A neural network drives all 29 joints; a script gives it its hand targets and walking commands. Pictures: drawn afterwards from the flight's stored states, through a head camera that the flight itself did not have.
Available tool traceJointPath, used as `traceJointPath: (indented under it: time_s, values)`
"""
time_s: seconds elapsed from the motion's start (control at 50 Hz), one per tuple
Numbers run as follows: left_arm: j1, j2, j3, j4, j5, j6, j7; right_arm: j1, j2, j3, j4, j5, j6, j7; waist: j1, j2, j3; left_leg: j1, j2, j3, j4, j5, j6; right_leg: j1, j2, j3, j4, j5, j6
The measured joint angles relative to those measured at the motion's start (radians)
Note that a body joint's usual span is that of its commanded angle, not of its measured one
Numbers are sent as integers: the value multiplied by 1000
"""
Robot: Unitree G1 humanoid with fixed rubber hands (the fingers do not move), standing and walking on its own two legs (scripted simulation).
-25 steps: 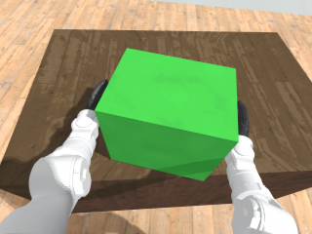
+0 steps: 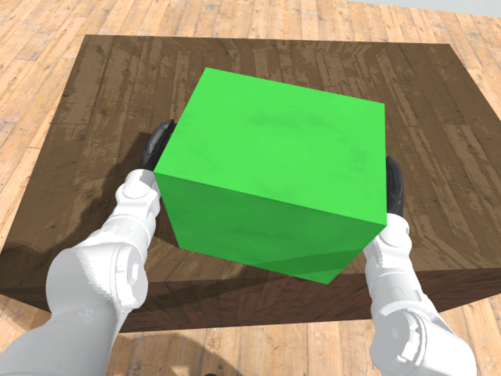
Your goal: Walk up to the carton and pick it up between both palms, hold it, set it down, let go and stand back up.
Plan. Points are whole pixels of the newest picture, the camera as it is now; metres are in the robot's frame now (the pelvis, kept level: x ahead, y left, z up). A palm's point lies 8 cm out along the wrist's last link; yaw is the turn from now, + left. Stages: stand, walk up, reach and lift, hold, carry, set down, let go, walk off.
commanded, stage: set down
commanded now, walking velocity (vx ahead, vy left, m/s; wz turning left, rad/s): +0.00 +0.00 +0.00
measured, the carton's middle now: (271, 183) +0.44 -0.03 +0.00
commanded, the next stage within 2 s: none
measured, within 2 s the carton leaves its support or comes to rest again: neither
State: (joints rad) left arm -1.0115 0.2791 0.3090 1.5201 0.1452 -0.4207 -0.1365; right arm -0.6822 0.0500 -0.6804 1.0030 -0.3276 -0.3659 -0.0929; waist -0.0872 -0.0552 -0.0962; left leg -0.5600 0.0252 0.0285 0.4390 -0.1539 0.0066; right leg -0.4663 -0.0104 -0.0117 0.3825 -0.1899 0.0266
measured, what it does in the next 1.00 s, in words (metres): stands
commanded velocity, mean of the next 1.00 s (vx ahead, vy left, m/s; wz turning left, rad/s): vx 0.00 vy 0.00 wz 0.00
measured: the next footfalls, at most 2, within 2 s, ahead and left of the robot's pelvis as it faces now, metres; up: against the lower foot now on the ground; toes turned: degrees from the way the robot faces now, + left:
none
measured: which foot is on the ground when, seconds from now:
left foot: down 0.00-1.00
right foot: down 0.00-1.00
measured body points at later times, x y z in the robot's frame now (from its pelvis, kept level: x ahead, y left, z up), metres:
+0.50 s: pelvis -0.01 +0.00 +0.00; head +0.09 +0.04 +0.44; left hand +0.46 +0.17 +0.03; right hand +0.38 -0.22 +0.03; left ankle +0.02 +0.11 -0.74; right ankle -0.02 -0.14 -0.74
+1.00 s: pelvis -0.01 +0.00 -0.04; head +0.09 +0.04 +0.40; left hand +0.49 +0.19 +0.01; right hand +0.41 -0.23 +0.01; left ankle +0.02 +0.11 -0.74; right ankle -0.02 -0.14 -0.74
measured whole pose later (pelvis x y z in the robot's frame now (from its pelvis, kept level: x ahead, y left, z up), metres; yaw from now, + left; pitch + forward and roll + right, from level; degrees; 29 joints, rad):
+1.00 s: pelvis -0.01 +0.00 -0.04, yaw +0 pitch +26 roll -3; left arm -1.14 0.40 -0.15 1.69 -0.31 -0.41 -0.08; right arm -0.90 -0.16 0.02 1.39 0.35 -0.36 -0.16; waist -0.16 0.00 -0.27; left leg -0.95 0.05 -0.01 0.76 -0.27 0.00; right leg -0.83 0.01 -0.04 0.68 -0.31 0.03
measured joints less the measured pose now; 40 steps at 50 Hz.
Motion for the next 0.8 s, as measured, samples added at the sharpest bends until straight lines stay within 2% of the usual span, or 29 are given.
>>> traceJointPath:
  time_s: [0.54, 0.64, 0.68, 0.7, 0.74, 0.8]
  values:
    - [-7, -1, 72, -34, 55, 12, -15, -20, 19, -49, -29, -46, 2, 14, -5, -2, 6, -34, -4, -4, 16, 5, 1, -41, -4, -5, 37, -8, 0]
    - [-7, 10, 55, -31, 47, 15, -8, -31, 2, -17, 8, -18, -4, 7, -11, -2, 0, -40, -3, 0, 19, 5, 1, -51, -4, -1, 44, -9, 0]
    - [-6, 30, 3, -12, 12, 26, 11, -44, -25, 49, 63, 38, -1, -2, -21, 0, -15, -54, -1, 4, 28, 1, 1, -67, -3, 3, 53, -11, 0]
    - [-8, 44, -46, 6, -34, 33, 29, -57, -46, 108, 108, 86, 7, -10, -30, 3, -29, -70, 2, 6, 38, -3, 2, -83, 0, 5, 60, -13, 0]
    - [-16, 75, -166, 52, -159, 47, 67, -92, -85, 249, 202, 208, 32, -26, -50, 14, -71, -123, 9, 9, 71, -16, 1, -135, 6, 9, 85, -20, -2]
    - [-39, 103, -321, 114, -346, 45, 91, -135, -116, 426, 288, 377, 57, -48, -73, 34, -150, -230, 20, 6, 142, -45, -2, -237, 15, 8, 146, -43, -4]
